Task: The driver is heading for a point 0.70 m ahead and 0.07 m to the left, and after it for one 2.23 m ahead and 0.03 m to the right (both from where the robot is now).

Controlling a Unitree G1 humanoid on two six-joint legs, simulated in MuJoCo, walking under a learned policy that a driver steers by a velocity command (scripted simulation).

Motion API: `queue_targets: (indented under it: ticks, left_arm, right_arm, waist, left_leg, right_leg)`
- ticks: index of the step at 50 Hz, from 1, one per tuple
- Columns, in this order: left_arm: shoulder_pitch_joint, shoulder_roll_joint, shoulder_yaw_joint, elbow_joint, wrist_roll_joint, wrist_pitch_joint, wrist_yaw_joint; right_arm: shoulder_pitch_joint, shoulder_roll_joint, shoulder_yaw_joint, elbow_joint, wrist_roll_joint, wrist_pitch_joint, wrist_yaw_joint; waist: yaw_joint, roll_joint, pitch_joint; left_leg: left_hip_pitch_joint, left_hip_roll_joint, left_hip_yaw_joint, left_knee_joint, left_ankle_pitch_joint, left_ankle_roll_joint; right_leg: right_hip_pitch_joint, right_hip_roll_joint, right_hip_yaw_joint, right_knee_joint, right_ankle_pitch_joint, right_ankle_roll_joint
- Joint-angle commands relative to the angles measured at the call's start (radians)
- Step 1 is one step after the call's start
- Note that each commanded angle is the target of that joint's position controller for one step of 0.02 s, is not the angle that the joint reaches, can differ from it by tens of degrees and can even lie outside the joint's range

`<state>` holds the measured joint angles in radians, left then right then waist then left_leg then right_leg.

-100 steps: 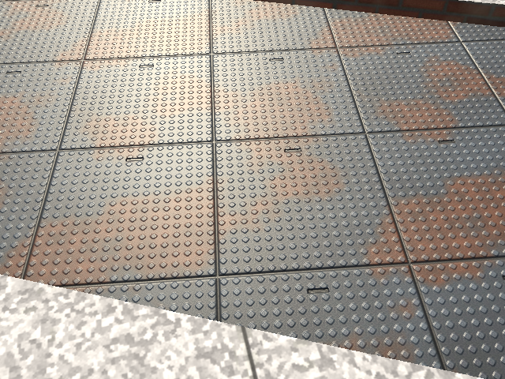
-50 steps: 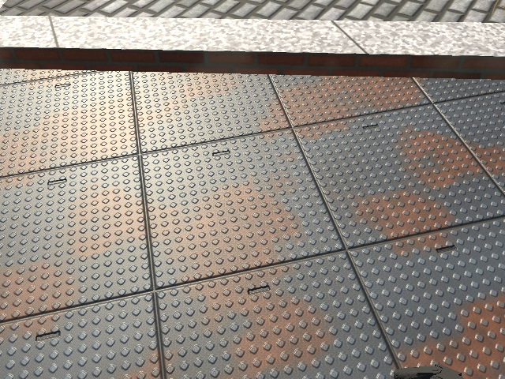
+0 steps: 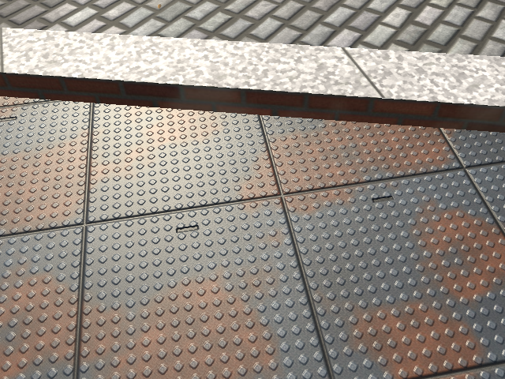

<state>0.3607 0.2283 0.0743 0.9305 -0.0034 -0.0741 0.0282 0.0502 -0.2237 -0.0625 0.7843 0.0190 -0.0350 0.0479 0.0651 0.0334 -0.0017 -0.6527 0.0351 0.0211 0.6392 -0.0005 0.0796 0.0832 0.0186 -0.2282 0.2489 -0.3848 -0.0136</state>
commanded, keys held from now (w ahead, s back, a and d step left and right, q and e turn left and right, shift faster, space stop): w+q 0.24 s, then w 0.56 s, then w+e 0.20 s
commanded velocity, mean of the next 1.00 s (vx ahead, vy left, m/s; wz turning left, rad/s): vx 0.50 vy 0.00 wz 0.22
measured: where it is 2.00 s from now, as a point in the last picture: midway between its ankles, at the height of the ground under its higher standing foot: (268, 192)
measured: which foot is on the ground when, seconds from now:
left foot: up 0.00-0.04, down 0.06-0.56, up 0.58-1.00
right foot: down 0.00-0.08, up 0.10-0.52, down 0.54-1.00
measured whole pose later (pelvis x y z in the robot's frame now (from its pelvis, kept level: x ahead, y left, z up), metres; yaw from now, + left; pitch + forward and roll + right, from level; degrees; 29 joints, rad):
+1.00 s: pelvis +0.56 +0.06 +0.01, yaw +12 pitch +3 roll -1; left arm 0.40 0.25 0.06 0.89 -0.02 -0.07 0.00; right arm 0.01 -0.24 -0.05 0.70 0.01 -0.08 0.02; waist 0.11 0.04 0.02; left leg -0.58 0.06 -0.06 0.53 0.02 -0.01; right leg -0.03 0.05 0.04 0.28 -0.30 -0.04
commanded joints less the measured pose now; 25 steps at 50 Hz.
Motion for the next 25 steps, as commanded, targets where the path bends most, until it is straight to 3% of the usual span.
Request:
queue_targets:
  ticks: [1, 2, 3, 4, 5, 6, 7, 8, 9, 10, 13, 17, 19, 21, 23, 25]
  left_arm:
    - [-0.009, 0.2, 0.045, -0.045, -0.011, 0.008, 0.014]
    - [-0.021, 0.218, 0.048, -0.049, -0.011, 0.015, 0.018]
    - [-0.048, 0.223, 0.047, -0.055, -0.015, 0.016, 0.019]
    - [-0.05, 0.2, 0.037, -0.08, 0.002, 0.004, 0.018]
    - [0.034, 0.057, -0.013, -0.126, 0.014, -0.032, -0.012]
    - [-0.081, 0.145, 0.008, -0.147, -0.022, -0.081, -0.034]
    - [-0.17, 0.167, 0.013, -0.179, -0.051, -0.095, -0.037]
    - [-0.185, 0.148, 0.011, -0.179, -0.034, -0.097, -0.028]
    - [-0.19, 0.159, 0.021, -0.175, -0.004, -0.087, -0.017]
    - [-0.172, 0.156, 0.026, -0.178, 0.005, -0.073, -0.015]
    - [-0.177, 0.12, 0.021, -0.198, 0.014, -0.045, -0.012]
    - [-0.327, 0.063, -0.007, -0.235, 0.017, -0.044, -0.024]
    - [-0.378, 0.073, -0.008, -0.251, 0.002, -0.046, -0.034]
    - [-0.42, 0.099, -0.005, -0.27, -0.004, -0.048, -0.042]
    - [-0.437, 0.124, 0.001, -0.286, -0.003, -0.055, -0.05]
    - [-0.395, 0.142, 0.007, -0.282, -0.003, -0.062, -0.054]
  right_arm:
    - [-0.068, -0.08, -0.023, -0.107, 0.002, -0.014, 0.02]
    - [0.022, -0.111, -0.04, -0.092, 0.006, -0.012, 0.02]
    - [0.182, -0.166, -0.07, -0.054, 0.007, -0.012, 0.01]
    - [0.34, -0.26, -0.1, -0.021, 0.001, -0.002, -0.015]
    - [0.304, -0.321, -0.102, -0.043, 0.012, -0.01, -0.02]
    - [0.358, -0.243, -0.078, -0.038, -0.005, -0.007, -0.027]
    - [0.306, -0.186, -0.064, -0.04, -0.008, -0.015, -0.031]
    - [0.223, -0.158, -0.055, -0.054, -0.002, -0.024, -0.028]
    - [0.169, -0.125, -0.045, -0.067, 0.0, -0.03, -0.03]
    - [0.146, -0.118, -0.04, -0.08, -0.005, -0.032, -0.034]
    - [0.155, -0.154, -0.046, -0.083, -0.005, -0.035, -0.047]
    - [0.228, -0.165, -0.05, -0.056, 0.001, -0.029, -0.059]
    - [0.278, -0.169, -0.048, -0.035, 0.001, -0.03, -0.055]
    - [0.302, -0.17, -0.047, -0.022, 0.004, -0.031, -0.052]
    - [0.319, -0.174, -0.048, -0.012, 0.004, -0.027, -0.055]
    - [0.316, -0.188, -0.053, -0.009, -0.002, -0.019, -0.06]
  waist:
    - [-0.052, -0.14, 0.015]
    - [-0.105, -0.159, -0.035]
    - [-0.194, -0.137, -0.112]
    - [-0.246, -0.013, -0.217]
    - [-0.133, 0.216, -0.334]
    - [-0.205, 0.093, -0.365]
    - [-0.194, 0.056, -0.228]
    - [-0.133, -0.047, -0.127]
    - [-0.1, -0.049, -0.09]
    - [-0.07, -0.037, -0.067]
    - [-0.041, -0.023, -0.032]
    - [-0.108, 0.025, -0.011]
    - [-0.141, 0.044, -0.008]
    - [-0.155, 0.049, 0.01]
    - [-0.151, 0.052, 0.015]
    - [-0.119, 0.071, 0.011]
  left_leg:
    - [0.064, -0.07, 0.101, -0.007, -0.163, 0.05]
    - [0.188, -0.105, 0.117, -0.023, -0.195, 0.075]
    - [0.432, -0.131, 0.098, -0.117, -0.112, 0.116]
    - [0.776, 0.039, -0.176, -0.127, -0.06, 0.19]
    - [1.101, 0.3, -0.768, -0.254, -0.183, 0.413]
    - [1.104, 0.285, -0.791, -0.341, -0.269, 0.37]
    - [0.987, 0.245, -0.625, -0.345, -0.216, 0.313]
    - [0.809, 0.198, -0.509, -0.361, -0.101, 0.274]
    - [0.688, 0.165, -0.435, -0.375, -0.013, 0.251]
    - [0.597, 0.139, -0.401, -0.396, 0.04, 0.248]
    - [0.454, 0.113, -0.323, -0.424, 0.146, 0.242]
    - [0.367, 0.03, -0.195, -0.413, 0.126, 0.164]
    - [0.391, 0.05, -0.222, -0.413, 0.031, 0.153]
    - [0.462, 0.09, -0.264, -0.385, -0.014, 0.148]
    - [0.553, 0.134, -0.31, -0.334, -0.002, 0.137]
    - [0.605, 0.157, -0.33, -0.279, 0.094, 0.118]
  right_leg:
    - [0.042, -0.3, 0.039, 0.156, 1.163, -0.084]
    - [0.029, -0.293, 0.03, 0.287, 1.279, -0.074]
    - [-0.064, -0.257, 0.011, 0.495, 1.223, -0.047]
    - [-0.356, -0.203, 0.014, 0.824, 0.797, -0.006]
    - [-0.786, 0.034, 0.158, 1.193, -0.162, 0.052]
    - [-0.901, -0.006, 0.35, 1.23, -0.145, 0.016]
    - [-0.937, -0.055, 0.338, 1.164, -0.062, -0.007]
    - [-0.886, -0.097, 0.33, 1.051, 0.0, -0.008]
    - [-0.817, -0.123, 0.322, 0.965, 0.035, 0.007]
    - [-0.754, -0.135, 0.321, 0.931, 0.055, 0.02]
    - [-0.715, -0.133, 0.282, 0.775, 0.112, 0.065]
    - [-0.607, -0.083, 0.236, 0.437, 0.429, 0.068]
    - [-0.576, -0.063, 0.24, 0.353, 0.529, 0.058]
    - [-0.605, -0.063, 0.257, 0.305, 0.504, 0.037]
    - [-0.632, -0.06, 0.268, 0.269, 0.425, 0.009]
    - [-0.587, -0.049, 0.255, 0.244, 0.342, -0.024]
